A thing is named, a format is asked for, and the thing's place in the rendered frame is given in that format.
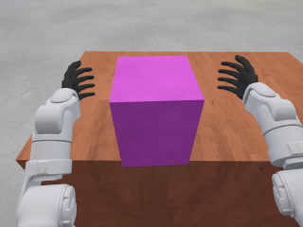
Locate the carton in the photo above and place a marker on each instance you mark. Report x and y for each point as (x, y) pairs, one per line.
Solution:
(156, 105)

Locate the robot left forearm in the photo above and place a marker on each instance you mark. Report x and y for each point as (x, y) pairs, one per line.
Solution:
(51, 141)

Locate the robot right forearm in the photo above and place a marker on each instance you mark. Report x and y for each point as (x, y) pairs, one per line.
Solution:
(279, 124)

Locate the left robot upper arm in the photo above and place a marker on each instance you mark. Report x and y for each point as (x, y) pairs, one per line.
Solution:
(52, 205)

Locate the robot right hand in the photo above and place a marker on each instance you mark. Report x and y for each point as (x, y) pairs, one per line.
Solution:
(245, 77)

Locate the pedestal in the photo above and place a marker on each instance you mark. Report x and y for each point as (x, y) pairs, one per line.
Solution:
(228, 179)

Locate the right robot upper arm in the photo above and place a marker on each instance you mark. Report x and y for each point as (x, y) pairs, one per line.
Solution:
(288, 193)

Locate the robot left hand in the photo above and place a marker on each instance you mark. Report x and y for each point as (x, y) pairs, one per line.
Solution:
(71, 80)

